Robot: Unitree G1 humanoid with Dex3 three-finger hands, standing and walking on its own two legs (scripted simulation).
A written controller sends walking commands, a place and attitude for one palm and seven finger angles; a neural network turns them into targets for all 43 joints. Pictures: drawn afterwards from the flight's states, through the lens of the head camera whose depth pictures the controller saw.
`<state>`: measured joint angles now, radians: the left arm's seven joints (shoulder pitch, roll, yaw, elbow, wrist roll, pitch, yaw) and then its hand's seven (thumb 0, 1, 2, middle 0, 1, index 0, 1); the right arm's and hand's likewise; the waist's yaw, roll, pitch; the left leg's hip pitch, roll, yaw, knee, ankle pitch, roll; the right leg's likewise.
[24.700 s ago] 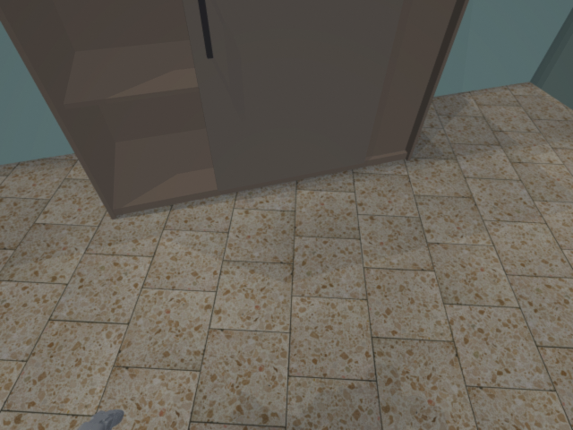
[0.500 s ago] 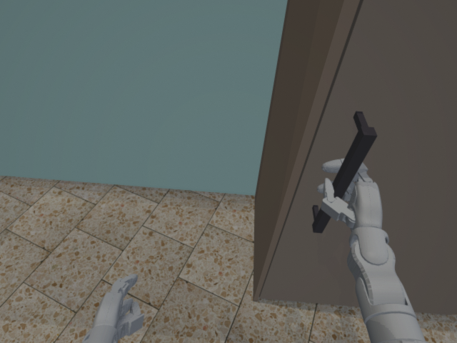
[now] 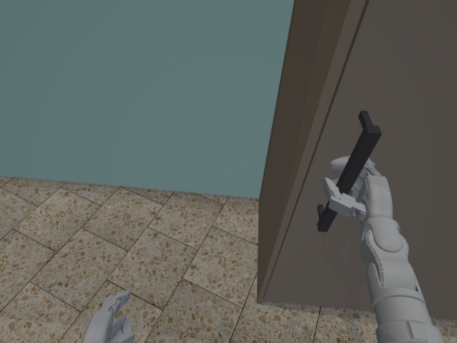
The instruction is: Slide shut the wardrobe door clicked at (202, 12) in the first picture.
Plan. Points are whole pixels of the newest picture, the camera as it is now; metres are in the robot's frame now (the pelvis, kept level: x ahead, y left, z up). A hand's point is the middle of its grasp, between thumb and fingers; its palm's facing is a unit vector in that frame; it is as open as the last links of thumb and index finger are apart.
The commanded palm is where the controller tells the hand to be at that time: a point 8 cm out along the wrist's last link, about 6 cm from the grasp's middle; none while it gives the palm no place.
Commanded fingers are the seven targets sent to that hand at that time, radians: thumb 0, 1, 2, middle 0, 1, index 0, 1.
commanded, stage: loosen the grip on the handle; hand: right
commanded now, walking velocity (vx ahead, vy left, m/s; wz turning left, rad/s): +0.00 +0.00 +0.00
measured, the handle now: (340, 180) +0.40 -0.19 +0.08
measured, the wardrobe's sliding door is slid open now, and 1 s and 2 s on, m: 0.00 0.00 0.00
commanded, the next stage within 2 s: slip the hand off the handle in 0.44 s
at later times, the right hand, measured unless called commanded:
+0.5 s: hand (329, 200) +0.36 -0.16 +0.08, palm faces +0.12 +0.98 -0.17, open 14.3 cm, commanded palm +0.33 -0.20 +0.09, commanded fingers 0.00 0.55 -0.20 0.25 1.15 0.25 1.15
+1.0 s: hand (357, 207) +0.35 -0.21 +0.07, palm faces +0.16 +0.97 -0.18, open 14.6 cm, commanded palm +0.32 -0.26 +0.08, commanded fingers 0.00 0.55 -0.20 0.25 1.15 0.25 1.15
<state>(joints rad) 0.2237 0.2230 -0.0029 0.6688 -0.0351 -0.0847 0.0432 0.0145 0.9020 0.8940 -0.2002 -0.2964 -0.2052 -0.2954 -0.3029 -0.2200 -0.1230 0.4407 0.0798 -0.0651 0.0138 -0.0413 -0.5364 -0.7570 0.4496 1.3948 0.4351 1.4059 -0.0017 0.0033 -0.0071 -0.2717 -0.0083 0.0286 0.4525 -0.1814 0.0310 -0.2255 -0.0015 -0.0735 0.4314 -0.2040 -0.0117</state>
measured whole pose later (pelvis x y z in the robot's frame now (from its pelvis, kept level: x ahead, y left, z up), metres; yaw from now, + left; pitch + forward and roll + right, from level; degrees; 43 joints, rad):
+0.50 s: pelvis +0.01 +0.00 -0.01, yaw -1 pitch +2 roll +0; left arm 0.27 0.23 -0.02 0.65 -0.03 -0.13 0.03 0.01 0.90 0.89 -0.20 -0.30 -0.20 -0.30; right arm -0.22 -0.20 -0.03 0.33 0.04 -0.13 -0.09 -0.01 0.53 -0.21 0.31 1.20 0.30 1.21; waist 0.00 -0.01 -0.03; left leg -0.36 0.00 0.05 0.59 -0.27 0.03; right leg -0.34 0.00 -0.05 0.60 -0.31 -0.02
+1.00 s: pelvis +0.02 -0.01 -0.02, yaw -2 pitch +3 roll +0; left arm 0.25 0.25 -0.03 0.64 -0.04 -0.11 0.05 0.01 0.90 0.89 -0.20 -0.30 -0.20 -0.30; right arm -0.18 -0.27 -0.12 0.36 0.07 -0.16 0.01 -0.01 0.55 -0.20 0.25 1.15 0.26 1.16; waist -0.02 -0.02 -0.06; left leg -0.38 0.00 0.06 0.63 -0.30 0.02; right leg -0.37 0.00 -0.04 0.65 -0.34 -0.02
